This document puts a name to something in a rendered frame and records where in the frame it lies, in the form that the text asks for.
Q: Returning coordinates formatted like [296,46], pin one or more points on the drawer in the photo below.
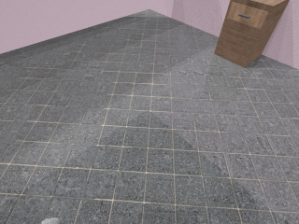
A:
[256,19]

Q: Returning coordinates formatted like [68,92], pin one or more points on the cabinet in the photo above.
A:
[241,43]

